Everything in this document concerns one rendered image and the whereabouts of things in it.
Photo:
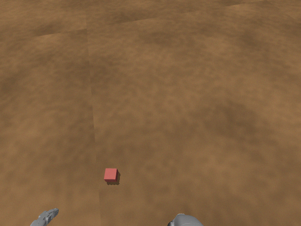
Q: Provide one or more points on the left robot hand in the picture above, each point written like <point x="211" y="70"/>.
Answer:
<point x="45" y="217"/>

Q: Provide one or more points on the small box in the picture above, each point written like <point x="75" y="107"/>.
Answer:
<point x="111" y="175"/>

